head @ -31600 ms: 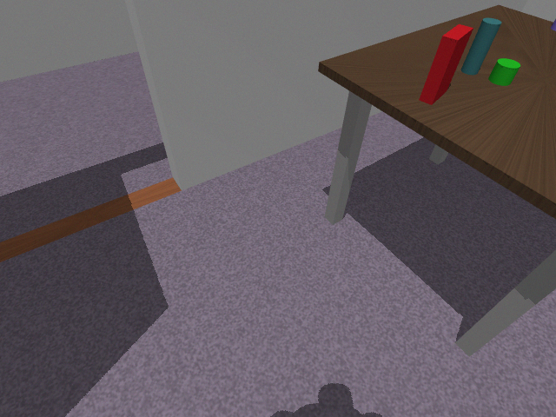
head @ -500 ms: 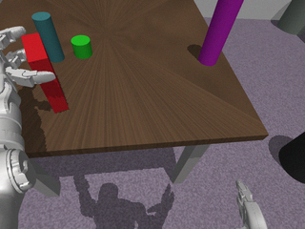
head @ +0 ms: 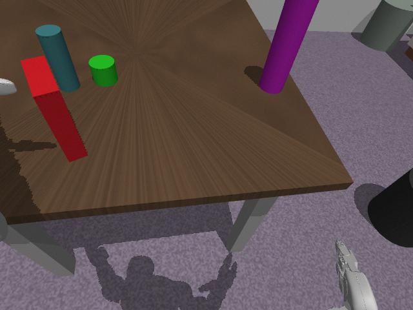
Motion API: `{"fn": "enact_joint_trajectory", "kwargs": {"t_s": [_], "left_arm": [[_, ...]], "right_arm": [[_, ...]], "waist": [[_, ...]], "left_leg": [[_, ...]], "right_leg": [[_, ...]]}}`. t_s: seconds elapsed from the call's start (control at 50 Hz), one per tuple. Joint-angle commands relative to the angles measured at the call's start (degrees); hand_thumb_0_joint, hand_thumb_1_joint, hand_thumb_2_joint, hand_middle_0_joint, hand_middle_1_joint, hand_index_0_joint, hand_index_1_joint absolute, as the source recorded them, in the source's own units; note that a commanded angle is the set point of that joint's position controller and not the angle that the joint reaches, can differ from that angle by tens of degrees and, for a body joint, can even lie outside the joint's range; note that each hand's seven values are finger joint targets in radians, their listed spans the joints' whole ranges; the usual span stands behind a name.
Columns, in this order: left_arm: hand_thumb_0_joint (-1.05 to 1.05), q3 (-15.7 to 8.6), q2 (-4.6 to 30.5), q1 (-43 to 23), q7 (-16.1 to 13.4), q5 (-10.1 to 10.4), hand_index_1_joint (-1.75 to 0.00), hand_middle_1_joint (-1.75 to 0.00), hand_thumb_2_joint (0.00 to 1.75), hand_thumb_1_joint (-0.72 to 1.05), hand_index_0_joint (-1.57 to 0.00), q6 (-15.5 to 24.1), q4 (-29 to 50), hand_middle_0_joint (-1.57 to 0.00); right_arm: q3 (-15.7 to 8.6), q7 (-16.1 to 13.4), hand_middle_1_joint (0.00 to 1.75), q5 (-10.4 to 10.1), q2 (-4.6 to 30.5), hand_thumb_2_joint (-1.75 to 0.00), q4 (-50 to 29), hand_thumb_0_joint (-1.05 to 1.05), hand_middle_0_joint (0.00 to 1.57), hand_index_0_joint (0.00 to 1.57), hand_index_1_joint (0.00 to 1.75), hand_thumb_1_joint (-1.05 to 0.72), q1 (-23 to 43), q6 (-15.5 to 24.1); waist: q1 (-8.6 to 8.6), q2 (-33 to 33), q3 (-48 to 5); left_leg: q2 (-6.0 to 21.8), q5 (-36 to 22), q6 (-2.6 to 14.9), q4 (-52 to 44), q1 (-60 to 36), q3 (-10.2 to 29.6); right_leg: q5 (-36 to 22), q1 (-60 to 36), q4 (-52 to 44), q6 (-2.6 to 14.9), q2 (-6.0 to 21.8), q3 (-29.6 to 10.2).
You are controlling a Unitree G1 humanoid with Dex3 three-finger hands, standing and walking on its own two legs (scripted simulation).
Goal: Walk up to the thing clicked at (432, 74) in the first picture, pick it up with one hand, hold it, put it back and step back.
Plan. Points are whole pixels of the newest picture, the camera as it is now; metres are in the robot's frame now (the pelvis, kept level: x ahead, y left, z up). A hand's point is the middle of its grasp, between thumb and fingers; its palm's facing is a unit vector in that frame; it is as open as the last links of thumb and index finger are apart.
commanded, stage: rise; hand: left
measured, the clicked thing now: (57, 112) +0.50 +0.24 +0.10
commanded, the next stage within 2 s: sink last in 0.10 s
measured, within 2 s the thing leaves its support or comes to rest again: neither
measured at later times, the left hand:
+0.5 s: hand out of the picture +0.37 +0.42 +0.23, palm faces +0.62 -0.71 -0.33, open 17.6 cm
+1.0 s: hand out of the picture +0.17 +0.26 +0.27, palm faces +0.58 -0.66 -0.48, open 17.4 cm
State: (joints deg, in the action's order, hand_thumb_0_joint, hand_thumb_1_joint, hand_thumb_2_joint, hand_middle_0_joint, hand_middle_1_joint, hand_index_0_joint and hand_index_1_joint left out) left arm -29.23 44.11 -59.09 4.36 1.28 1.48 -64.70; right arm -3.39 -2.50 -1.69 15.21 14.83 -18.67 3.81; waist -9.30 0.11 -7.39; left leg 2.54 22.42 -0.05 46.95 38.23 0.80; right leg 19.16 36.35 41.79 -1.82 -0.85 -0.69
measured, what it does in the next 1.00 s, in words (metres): stands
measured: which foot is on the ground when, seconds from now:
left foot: down 0.00-1.00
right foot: down 0.00-1.00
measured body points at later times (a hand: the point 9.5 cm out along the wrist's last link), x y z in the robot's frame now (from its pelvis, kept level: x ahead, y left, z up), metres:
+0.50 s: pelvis +0.02 +0.01 +0.02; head +0.05 +0.00 +0.47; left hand +0.33 +0.46 +0.25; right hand +0.18 -0.24 -0.07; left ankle +0.00 +0.11 -0.71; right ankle +0.01 -0.15 -0.71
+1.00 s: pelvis +0.00 -0.02 +0.02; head +0.00 -0.05 +0.47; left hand +0.13 +0.30 +0.30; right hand +0.18 -0.27 -0.08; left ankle +0.00 +0.11 -0.71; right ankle +0.01 -0.15 -0.71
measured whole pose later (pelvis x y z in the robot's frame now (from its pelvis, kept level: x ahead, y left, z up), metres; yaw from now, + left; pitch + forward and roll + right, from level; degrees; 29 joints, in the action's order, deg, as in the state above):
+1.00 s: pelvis +0.00 -0.02 +0.02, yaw +4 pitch -1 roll +0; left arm -30.9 25.2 17.6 -1.2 4.8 13.8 23.9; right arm -8.7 -2.7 -1.9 13.4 36.3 -15.5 6.0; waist 5.7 4.3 -0.7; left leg 0.2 16.7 -1.2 33.3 16.1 2.5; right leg 17.6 15.7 33.9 -0.6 1.6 1.4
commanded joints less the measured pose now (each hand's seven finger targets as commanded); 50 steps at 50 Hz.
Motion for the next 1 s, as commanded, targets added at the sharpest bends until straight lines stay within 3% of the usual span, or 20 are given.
{"fn": "enact_joint_trajectory", "kwargs": {"t_s": [0.0, 0.06, 0.08, 0.16, 0.18, 0.2, 0.22, 0.28, 0.38, 0.42, 0.48, 0.54, 0.7, 0.72, 0.76, 0.8, 0.82, 0.86, 0.9, 0.98], "left_arm": [[0.00, 2.55, 17.58, -21.93, 4.80, 1.05, -0.07, -0.09, 0.10, -0.42, -0.07, -0.16, 7.66, -0.05], [0.00, 4.81, 15.28, -19.22, 8.45, 1.75, -0.11, -0.11, 0.09, -0.51, -0.06, -1.19, 6.07, -0.06], [0.00, 2.38, 25.08, -20.72, 5.04, -2.67, -0.13, -0.14, 0.09, -0.59, -0.07, -0.13, 9.39, -0.07], [0.00, 1.99, 22.34, -14.26, 3.27, -2.72, -0.13, -0.13, 0.09, -0.60, -0.07, -0.35, 11.17, -0.06], [0.00, 0.93, 23.34, -12.62, 2.73, -2.74, -0.13, -0.14, 0.09, -0.60, -0.06, -0.20, 14.20, -0.06], [0.00, -2.27, 28.23, -13.84, 1.95, -3.12, -0.08, -0.06, 0.07, -0.61, -0.07, 0.25, 18.35, -0.08], [0.00, -3.38, 28.99, -14.14, 1.69, -3.19, -0.06, -0.04, 0.06, -0.61, -0.05, 0.46, 21.03, -0.07], [0.00, -2.21, 23.91, -9.90, 0.73, -2.90, -0.05, -0.04, 0.05, -0.61, -0.05, 1.32, 24.82, -0.07], [0.00, -2.42, 18.82, 1.64, -1.58, -2.10, -0.04, -0.03, 0.05, -0.59, -0.04, 2.96, 33.14, -0.06], [0.00, -2.66, 16.68, 8.15, -2.40, -1.31, -0.03, -0.02, 0.04, -0.56, -0.04, 3.62, 39.72, -0.05], [0.00, -2.97, 13.19, 18.83, -2.73, 0.00, -0.03, -0.03, 0.03, -0.54, -0.04, 4.38, 51.82, -0.05], [0.00, -6.09, 12.58, 30.19, -3.51, 1.19, -0.03, -0.03, 0.02, -0.53, -0.05, 4.49, 61.91, -0.05], [0.00, -9.14, 5.78, 48.20, -6.03, 2.97, -0.03, -0.03, 0.00, -0.50, -0.05, 7.83, 86.91, -0.04], [0.00, -10.51, 6.05, 50.48, -6.47, 2.96, -0.03, -0.04, 0.01, -0.51, -0.05, 8.50, 89.28, -0.05], [0.00, -9.28, 2.23, 55.60, -6.88, 3.32, -0.04, -0.04, 0.01, -0.52, -0.06, 9.98, 91.38, -0.05], [0.00, -11.08, 1.50, 61.32, -7.29, 3.49, -0.04, -0.05, 0.02, -0.53, -0.06, 11.36, 92.29, -0.05], [0.00, -8.90, -0.97, 61.83, -7.11, 3.62, -0.04, -0.04, 0.02, -0.53, -0.06, 12.20, 93.96, -0.05], [0.00, -8.67, -2.59, 65.45, -6.84, 4.05, -0.05, -0.05, 0.02, -0.54, -0.06, 13.52, 95.48, -0.06], [0.00, -7.69, -4.28, 68.67, -6.36, 4.19, -0.05, -0.05, 0.03, -0.54, -0.06, 15.02, 98.64, -0.05], [0.00, -7.80, -4.62, 67.09, -6.36, 4.24, -0.05, -0.05, 0.03, -0.55, -0.05, 17.62, 101.27, -0.06]], "right_arm": [[-1.71, -0.76, 0.05, -1.17, 6.92, -0.04, -5.39, 0.00, 0.05, 0.05, 0.05, 0.60, 2.39, 3.35], [0.42, -0.50, 0.05, -1.45, 5.51, -0.05, -4.32, 0.00, 0.05, 0.05, 0.05, 0.58, 2.86, 3.89], [-1.81, 0.17, 0.05, -1.22, 8.90, -0.05, -6.12, 0.00, 0.05, 0.05, 0.05, 0.57, 3.63, 3.86], [-3.94, 1.56, 0.05, -1.06, 9.69, -0.05, 1.00, 0.00, 0.05, 0.05, 0.05, 0.57, -3.20, 3.16], [-2.98, 2.11, 0.05, -1.34, 9.27, -0.05, 0.18, 0.00, 0.05, 0.05, 0.05, 0.57, -2.27, 3.23], [-5.47, 2.14, 0.06, -1.38, 11.78, -0.07, -0.19, 0.00, 0.05, 0.05, 0.06, 0.52, -2.25, 3.38], [-6.85, 2.40, 0.05, -1.22, 13.00, -0.07, 1.16, 0.00, 0.05, 0.05, 0.05, 0.54, -1.21, 3.35], [-2.93, 3.47, 0.05, -1.37, 7.95, -0.07, 5.13, 0.00, 0.05, 0.05, 0.05, 0.53, 1.93, 4.15], [-1.90, 3.78, 0.05, -1.26, 6.83, -0.06, 9.03, 0.00, 0.05, 0.05, 0.05, 0.54, 4.36, 4.89], [-3.73, 3.59, 0.05, -1.23, 8.51, -0.06, 9.00, 0.00, 0.05, 0.05, 0.05, 0.55, 4.25, 5.21], [-2.25, 4.33, 0.05, -1.42, 5.72, -0.05, 13.58, 0.00, 0.05, 0.05, 0.05, 0.56, 2.13, 4.64], [-3.87, 4.40, 0.05, -1.67, 6.17, -0.05, 14.67, 0.00, 0.05, 0.05, 0.05, 0.55, 1.95, 3.81], [-8.53, 1.31, 0.05, -0.90, 8.54, -0.05, 12.47, 0.00, 0.06, 0.05, 0.05, 0.57, 9.05, 3.30], [-6.83, 1.03, 0.05, -0.63, 6.10, -0.05, 14.56, 0.00, 0.06, 0.05, 0.05, 0.56, 8.01, 3.37], [-7.18, 0.23, 0.05, -0.48, 5.93, -0.05, 13.77, 0.00, 0.06, 0.05, 0.05, 0.54, 9.02, 3.76], [-5.51, -0.16, 0.05, -0.36, 3.38, -0.06, 14.56, 0.00, 0.06, 0.05, 0.05, 0.53, 7.53, 3.85], [-6.41, -0.34, 0.05, -0.27, 4.38, -0.05, 13.27, 0.00, 0.06, 0.05, 0.05, 0.54, 8.37, 3.87], [-7.34, -0.68, 0.05, -0.22, 4.67, -0.06, 15.32, 0.00, 0.06, 0.05, 0.05, 0.53, 6.56, 4.08], [-4.77, -0.31, 0.05, -0.38, 1.64, -0.06, 14.71, 0.00, 0.06, 0.05, 0.05, 0.53, 5.89, 4.56], [-8.21, -1.09, 0.05, -0.03, 5.49, -0.06, 11.52, 0.00, 0.06, 0.05, 0.05, 0.52, 7.31, 5.98]], "waist": [[2.85, 8.67, -18.71], [3.53, 8.22, -17.36], [5.55, 11.94, -17.04], [4.84, 9.48, -19.00], [6.18, 9.34, -19.46], [6.60, 11.22, -23.09], [7.04, 12.55, -25.84], [8.43, 12.77, -22.83], [9.88, 11.47, -20.75], [9.86, 10.84, -18.31], [11.53, 12.04, -13.99], [12.24, 10.79, -10.70], [12.60, 5.05, -6.04], [13.46, 5.79, -5.38], [13.32, 4.33, -3.03], [14.05, 2.93, -1.15], [13.48, 2.78, -0.62], [13.57, 3.42, 2.41], [14.13, 3.88, 3.33], [12.23, 0.68, 3.48]], "left_leg": [[-1.32, -19.15, 0.49, -7.14, -13.19, -1.05], [-1.11, -20.11, 0.35, -8.59, -14.94, -0.75], [-1.49, -21.81, -0.81, -8.44, -15.74, -1.27], [-0.39, -31.19, -0.93, -8.20, -21.84, -0.32], [-0.33, -32.81, -0.96, -8.39, -22.17, -0.22], [-0.51, -35.48, -1.11, -8.01, -24.01, -0.25], [-0.33, -38.73, -1.39, -7.88, -26.50, 0.12], [0.10, -41.89, -1.51, -8.56, -28.24, 0.44], [0.13, -39.09, -1.62, -10.50, -29.57, 0.63], [-0.06, -36.44, -1.70, -11.64, -29.71, 0.42], [-0.20, -36.22, -1.77, -12.64, -28.13, 0.28], [-0.91, -32.44, -1.43, -14.04, -25.72, -0.47], [-2.81, -19.11, 0.26, -16.79, -24.74, -2.16], [-2.91, -18.11, 0.27, -17.00, -24.48, -2.17], [-3.01, -16.53, 0.37, -17.58, -24.22, -2.07], [-3.28, -15.73, 0.63, -17.55, -23.29, -2.43], [-3.43, -15.00, 0.67, -17.85, -23.53, -2.51], [-3.65, -11.89, 0.72, -18.59, -22.92, -2.63], [-3.63, -10.35, 0.79, -19.35, -22.74, -2.51], [-3.76, -9.80, 1.10, -19.87, -24.87, -2.38]], "right_leg": [[-14.66, -11.17, -5.97, 2.62, -0.72, 1.23], [-14.47, -10.78, -6.87, 2.90, -1.04, 1.92], [-15.76, -9.53, -6.34, 2.88, -0.64, 2.69], [-20.62, -9.99, -6.40, 2.70, -1.16, 3.62], [-21.25, -11.44, -6.28, 2.74, -1.00, 3.80], [-23.16, -13.05, -6.23, 2.81, -0.72, 3.56], [-24.67, -13.86, -6.14, 2.87, -0.61, 3.65], [-23.69, -13.29, -6.89, 2.86, -0.61, 4.03], [-20.75, -14.48, -8.50, 3.13, -0.61, 4.70], [-19.43, -15.34, -9.36, 3.11, -0.57, 4.94], [-18.44, -15.51, -9.63, 3.21, -0.47, 5.29], [-18.51, -18.31, -10.21, 3.05, -0.13, 4.99], [-14.32, -21.90, -12.26, 1.96, 1.04, 3.50], [-13.24, -22.30, -12.59, 2.01, 1.17, 3.49], [-11.96, -22.17, -13.03, 1.88, 1.32, 3.47], [-11.44, -22.60, -13.36, 1.62, 1.72, 3.32], [-11.10, -22.31, -13.83, 1.62, 1.87, 3.10], [-8.09, -20.71, -14.52, 1.64, 1.91, 3.13], [-6.44, -21.10, -14.78, 1.65, 1.86, 3.21], [-6.25, -20.92, -15.92, 1.15, 1.94, 2.81]]}}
